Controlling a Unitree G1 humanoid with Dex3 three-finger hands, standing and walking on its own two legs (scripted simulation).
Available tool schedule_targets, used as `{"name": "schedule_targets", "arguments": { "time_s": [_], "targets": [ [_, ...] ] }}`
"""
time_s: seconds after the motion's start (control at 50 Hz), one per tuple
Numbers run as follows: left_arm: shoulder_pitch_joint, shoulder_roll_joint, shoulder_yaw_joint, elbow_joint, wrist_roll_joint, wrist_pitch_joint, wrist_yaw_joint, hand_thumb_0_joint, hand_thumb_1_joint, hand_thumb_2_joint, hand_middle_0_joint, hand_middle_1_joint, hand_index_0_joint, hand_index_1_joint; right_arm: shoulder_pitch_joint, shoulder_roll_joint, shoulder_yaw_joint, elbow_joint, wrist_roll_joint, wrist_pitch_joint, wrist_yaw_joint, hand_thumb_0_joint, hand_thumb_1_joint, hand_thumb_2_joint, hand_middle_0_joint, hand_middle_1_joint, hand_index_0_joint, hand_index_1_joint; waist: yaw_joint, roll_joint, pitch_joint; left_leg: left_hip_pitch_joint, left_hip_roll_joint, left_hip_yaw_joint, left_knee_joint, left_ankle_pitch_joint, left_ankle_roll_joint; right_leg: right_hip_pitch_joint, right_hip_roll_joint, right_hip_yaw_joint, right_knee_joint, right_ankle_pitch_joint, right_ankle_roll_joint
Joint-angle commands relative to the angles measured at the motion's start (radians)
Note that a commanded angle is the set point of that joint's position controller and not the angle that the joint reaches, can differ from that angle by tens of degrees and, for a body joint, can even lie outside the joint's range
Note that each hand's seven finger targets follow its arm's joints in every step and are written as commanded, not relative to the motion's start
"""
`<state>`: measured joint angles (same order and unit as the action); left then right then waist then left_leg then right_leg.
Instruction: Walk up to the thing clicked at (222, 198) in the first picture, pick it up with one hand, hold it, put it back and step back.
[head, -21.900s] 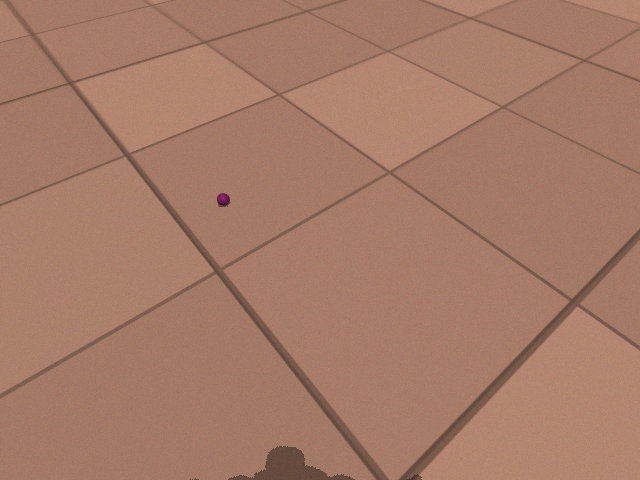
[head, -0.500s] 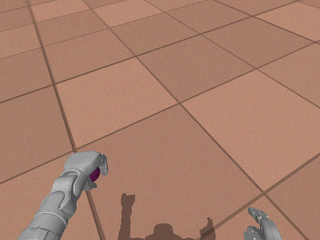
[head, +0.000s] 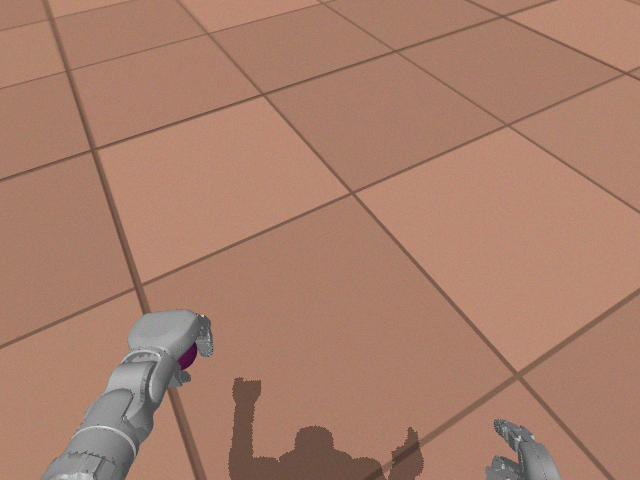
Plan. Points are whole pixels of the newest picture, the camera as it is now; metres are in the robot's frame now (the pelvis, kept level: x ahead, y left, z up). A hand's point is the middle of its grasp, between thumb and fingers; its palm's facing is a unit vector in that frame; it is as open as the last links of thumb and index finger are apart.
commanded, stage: crouch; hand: left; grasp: from above
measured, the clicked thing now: (177, 351) +0.31 +0.23 -0.08
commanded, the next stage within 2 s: lower in 1.76 s
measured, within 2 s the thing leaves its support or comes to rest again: neither
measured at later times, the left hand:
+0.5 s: hand (216, 383) +0.34 +0.23 -0.29, palm faces -0.41 +0.03 -0.91, open 6.3 cm
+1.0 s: hand (236, 400) +0.36 +0.23 -0.49, palm faces -0.44 -0.01 -0.90, open 6.3 cm
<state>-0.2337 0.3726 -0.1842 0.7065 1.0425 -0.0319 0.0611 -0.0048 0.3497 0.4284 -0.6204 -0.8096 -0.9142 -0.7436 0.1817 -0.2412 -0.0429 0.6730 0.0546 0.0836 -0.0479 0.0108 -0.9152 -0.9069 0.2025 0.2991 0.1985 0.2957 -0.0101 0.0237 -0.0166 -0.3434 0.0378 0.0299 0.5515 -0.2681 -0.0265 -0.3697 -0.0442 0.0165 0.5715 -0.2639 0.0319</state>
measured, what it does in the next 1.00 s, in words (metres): lowers itself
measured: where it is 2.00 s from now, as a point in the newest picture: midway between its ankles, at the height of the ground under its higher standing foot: outside the picture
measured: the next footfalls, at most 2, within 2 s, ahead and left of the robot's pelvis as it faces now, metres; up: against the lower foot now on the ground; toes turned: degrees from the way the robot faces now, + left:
none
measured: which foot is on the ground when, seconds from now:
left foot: down 0.00-1.00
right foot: down 0.00-1.00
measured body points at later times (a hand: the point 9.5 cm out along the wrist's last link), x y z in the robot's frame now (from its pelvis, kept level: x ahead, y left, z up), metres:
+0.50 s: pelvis -0.05 +0.01 -0.17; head +0.09 +0.02 +0.25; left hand +0.36 +0.22 -0.24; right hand +0.00 -0.28 -0.30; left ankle +0.01 +0.14 -0.73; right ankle +0.02 -0.14 -0.73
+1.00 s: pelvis -0.07 +0.01 -0.33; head +0.14 +0.04 +0.06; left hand +0.38 +0.23 -0.44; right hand +0.00 -0.27 -0.46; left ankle +0.01 +0.14 -0.73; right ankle +0.02 -0.14 -0.73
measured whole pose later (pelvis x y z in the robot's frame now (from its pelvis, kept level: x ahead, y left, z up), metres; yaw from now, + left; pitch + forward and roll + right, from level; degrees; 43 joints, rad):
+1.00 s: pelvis -0.07 +0.01 -0.33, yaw -1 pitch +37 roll -4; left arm -0.82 0.49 -0.02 1.30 1.21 -0.07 0.40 -0.02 0.33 0.46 -0.66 -0.76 -0.96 -0.71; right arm 0.14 -0.23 -0.04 0.76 -0.10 -0.07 0.06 0.01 -0.91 -0.90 0.20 0.30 0.20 0.30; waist -0.18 0.02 -0.17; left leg -2.04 0.02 -0.10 2.07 -0.67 -0.03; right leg -2.01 -0.03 0.01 2.02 -0.65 0.05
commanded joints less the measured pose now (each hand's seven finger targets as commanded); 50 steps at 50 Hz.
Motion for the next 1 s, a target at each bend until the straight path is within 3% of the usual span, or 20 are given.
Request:
{"name": "schedule_targets", "arguments": {
  "time_s": [0.0, 0.04, 0.06, 0.12, 0.18, 0.32, 0.42, 0.46, 0.52, 0.54, 0.62, 0.68, 0.7, 0.74, 0.78, 0.86, 0.88, 0.9, 0.94, 0.98],
  "targets": [
    [-0.355, 0.159, 0.069, -0.035, 0.038, -0.012, 0.132, 0.000, 0.641, 0.528, -0.853, -0.850, -0.976, -0.727, -0.004, -0.139, -0.056, -0.075, -0.018, -0.030, 0.003, 0.000, -0.905, -0.905, 0.200, 0.300, 0.200, 0.300, -0.032, -0.040, -0.237, 0.014, -0.051, 0.012, 0.058, 0.183, 0.025, -0.054, 0.058, -0.029, 0.015, 0.159, -0.037],
    [-0.406, 0.168, 0.079, 0.012, 0.060, -0.021, 0.180, 0.000, 0.638, 0.555, -0.863, -0.859, -0.980, -0.741, 0.031, -0.149, -0.067, -0.052, -0.027, -0.033, 0.011, 0.000, -0.907, -0.906, 0.199, 0.300, 0.200, 0.300, -0.042, -0.036, -0.286, -0.065, -0.051, 0.014, 0.153, 0.173, 0.023, -0.136, 0.057, -0.022, 0.094, 0.156, -0.036],
    [-0.409, 0.127, 0.054, 0.063, 0.072, -0.018, 0.200, 0.000, 0.653, 0.559, -0.871, -0.856, -0.987, -0.738, 0.042, -0.144, -0.070, -0.052, -0.031, -0.035, 0.017, 0.000, -0.905, -0.905, 0.199, 0.300, 0.200, 0.300, -0.054, -0.037, -0.289, -0.111, -0.052, 0.011, 0.193, 0.149, 0.022, -0.172, 0.057, -0.026, 0.134, 0.137, -0.039],
    [-0.478, 0.119, 0.054, 0.141, 0.101, -0.018, 0.254, 0.000, 0.676, 0.551, -0.903, -0.835, -1.015, -0.722, 0.079, -0.151, -0.082, -0.043, -0.043, -0.042, 0.027, 0.000, -0.908, -0.906, 0.199, 0.300, 0.200, 0.300, -0.063, -0.012, -0.370, -0.227, -0.047, 0.009, 0.321, 0.131, 0.021, -0.289, 0.055, -0.024, 0.250, 0.120, -0.045],
    [-0.528, 0.136, 0.073, 0.238, 0.123, -0.010, 0.306, 0.000, 0.678, 0.525, -0.900, -0.826, -1.020, -0.706, 0.091, -0.161, -0.090, -0.044, -0.054, -0.053, 0.030, 0.000, -0.909, -0.905, 0.199, 0.300, 0.200, 0.300, -0.066, -0.012, -0.406, -0.379, -0.046, 0.004, 0.434, 0.064, 0.024, -0.401, 0.054, -0.029, 0.356, 0.066, -0.047],
    [-0.628, 0.164, 0.102, 0.317, 0.131, 0.001, 0.361, 0.000, 0.727, 0.539, -0.930, -0.833, -1.053, -0.710, 0.113, -0.172, -0.097, -0.022, -0.080, -0.089, 0.021, 0.000, -0.910, -0.904, 0.199, 0.300, 0.200, 0.300, -0.085, 0.055, -0.580, -0.653, -0.042, -0.014, 0.669, -0.060, 0.031, -0.674, 0.056, -0.045, 0.612, -0.050, -0.060],
    [-0.716, 0.232, 0.151, 0.288, 0.128, 0.011, 0.367, 0.000, 0.713, 0.531, -0.910, -0.842, -1.038, -0.712, 0.122, -0.180, -0.104, -0.009, -0.098, -0.106, 0.019, 0.000, -0.908, -0.903, 0.199, 0.300, 0.200, 0.300, -0.095, 0.086, -0.702, -0.770, -0.033, -0.040, 0.781, -0.118, 0.027, -0.806, 0.054, -0.059, 0.763, -0.106, -0.065],
    [-0.730, 0.211, 0.143, 0.345, 0.131, 0.016, 0.364, 0.000, 0.726, 0.540, -0.913, -0.849, -1.043, -0.717, 0.122, -0.176, -0.101, 0.004, -0.103, -0.110, 0.018, 0.000, -0.906, -0.903, 0.199, 0.300, 0.200, 0.300, -0.120, 0.078, -0.679, -0.846, -0.034, -0.042, 0.823, -0.170, 0.029, -0.873, 0.057, -0.063, 0.805, -0.147, -0.065],
    [-0.751, 0.207, 0.146, 0.374, 0.111, 0.011, 0.352, 0.000, 0.742, 0.555, -0.918, -0.873, -1.052, -0.737, 0.127, -0.179, -0.098, 0.009, -0.109, -0.121, 0.022, 0.000, -0.906, -0.903, 0.200, 0.300, 0.200, 0.300, -0.133, 0.062, -0.676, -0.935, -0.036, -0.048, 0.882, -0.250, 0.032, -0.960, 0.056, -0.068, 0.856, -0.224, -0.067],
    [-0.768, 0.247, 0.163, 0.362, 0.116, 0.004, 0.348, 0.000, 0.747, 0.561, -0.922, -0.869, -1.055, -0.735, 0.127, -0.189, -0.100, 0.009, -0.111, -0.125, 0.025, 0.000, -0.905, -0.903, 0.200, 0.300, 0.200, 0.300, -0.125, 0.077, -0.696, -0.948, -0.037, -0.057, 0.899, -0.265, 0.030, -0.990, 0.055, -0.071, 0.884, -0.242, -0.069],
    [-0.834, 0.242, 0.159, 0.386, 0.124, -0.021, 0.339, 0.000, 0.771, 0.606, -0.952, -0.868, -1.073, -0.745, 0.140, -0.185, -0.091, 0.024, -0.118, -0.141, 0.039, 0.000, -0.904, -0.902, 0.200, 0.300, 0.200, 0.300, -0.162, 0.065, -0.732, -1.058, -0.042, -0.058, 1.021, -0.271, 0.040, -1.087, 0.055, -0.078, 0.976, -0.239, -0.067],
    [-0.847, 0.265, 0.167, 0.382, 0.134, -0.043, 0.345, 0.000, 0.788, 0.611, -0.956, -0.875, -1.081, -0.749, 0.141, -0.183, -0.080, 0.021, -0.125, -0.155, 0.056, 0.000, -0.903, -0.903, 0.200, 0.300, 0.200, 0.300, -0.163, 0.094, -0.767, -1.098, -0.046, -0.062, 1.076, -0.282, 0.039, -1.148, 0.050, -0.085, 1.033, -0.254, -0.067],
    [-0.871, 0.299, 0.179, 0.374, 0.143, -0.050, 0.350, 0.000, 0.783, 0.639, -0.972, -0.866, -1.085, -0.753, 0.139, -0.187, -0.080, 0.023, -0.125, -0.158, 0.060, 0.000, -0.904, -0.904, 0.200, 0.300, 0.200, 0.300, -0.161, 0.103, -0.769, -1.116, -0.047, -0.060, 1.090, -0.312, 0.040, -1.166, 0.054, -0.085, 1.043, -0.284, -0.067],
    [-0.871, 0.299, 0.183, 0.398, 0.156, -0.053, 0.360, 0.000, 0.804, 0.609, -0.974, -0.865, -1.097, -0.741, 0.143, -0.195, -0.077, 0.036, -0.131, -0.162, 0.067, 0.000, -0.904, -0.903, 0.200, 0.300, 0.200, 0.300, -0.162, 0.135, -0.781, -1.120, -0.047, -0.059, 1.122, -0.304, 0.035, -1.207, 0.051, -0.090, 1.088, -0.275, -0.070],
    [-0.920, 0.321, 0.199, 0.357, 0.167, -0.056, 0.372, 0.000, 0.787, 0.622, -0.959, -0.869, -1.081, -0.746, 0.148, -0.199, -0.077, 0.042, -0.138, -0.166, 0.073, 0.000, -0.903, -0.903, 0.200, 0.300, 0.200, 0.300, -0.155, 0.182, -0.858, -1.088, -0.047, -0.060, 1.160, -0.254, 0.030, -1.240, 0.051, -0.099, 1.135, -0.231, -0.074],
    [-0.931, 0.290, 0.187, 0.427, 0.159, -0.043, 0.387, 0.000, 0.740, 0.633, -0.936, -0.879, -1.051, -0.763, 0.150, -0.196, -0.070, 0.055, -0.149, -0.167, 0.090, 0.000, -0.907, -0.905, 0.200, 0.300, 0.200, 0.300, -0.186, 0.159, -0.804, -1.169, -0.048, -0.050, 1.221, -0.261, 0.038, -1.284, 0.050, -0.104, 1.175, -0.228, -0.070],
    [-0.968, 0.333, 0.202, 0.398, 0.159, -0.045, 0.390, 0.000, 0.732, 0.621, -0.926, -0.877, -1.044, -0.758, 0.144, -0.201, -0.071, 0.058, -0.149, -0.169, 0.091, 0.000, -0.906, -0.904, 0.200, 0.300, 0.200, 0.300, -0.172, 0.204, -0.826, -1.163, -0.047, -0.047, 1.228, -0.261, 0.036, -1.293, 0.051, -0.102, 1.193, -0.229, -0.072],
    [-0.942, 0.334, 0.210, 0.427, 0.162, -0.039, 0.391, 0.000, 0.731, 0.615, -0.923, -0.865, -1.040, -0.745, 0.144, -0.208, -0.072, 0.059, -0.151, -0.170, 0.093, 0.000, -0.905, -0.904, 0.200, 0.300, 0.200, 0.300, -0.170, 0.209, -0.823, -1.147, -0.045, -0.059, 1.233, -0.257, 0.031, -1.325, 0.046, -0.108, 1.217, -0.228, -0.073],
    [-0.946, 0.284, 0.181, 0.435, 0.155, -0.038, 0.383, 0.000, 0.740, 0.615, -0.940, -0.857, -1.053, -0.743, 0.147, -0.202, -0.070, 0.059, -0.156, -0.170, 0.101, 0.000, -0.907, -0.905, 0.200, 0.300, 0.200, 0.300, -0.191, 0.196, -0.823, -1.160, -0.043, -0.050, 1.275, -0.229, 0.034, -1.325, 0.049, -0.110, 1.233, -0.196, -0.071],
    [-0.971, 0.338, 0.200, 0.419, 0.155, -0.047, 0.376, 0.000, 0.711, 0.628, -0.935, -0.848, -1.039, -0.744, 0.148, -0.206, -0.069, 0.062, -0.158, -0.167, 0.107, 0.000, -0.910, -0.906, 0.200, 0.300, 0.200, 0.300, -0.188, 0.186, -0.847, -1.218, -0.046, -0.035, 1.311, -0.217, 0.041, -1.289, 0.055, -0.106, 1.252, -0.177, -0.066]
  ]
}}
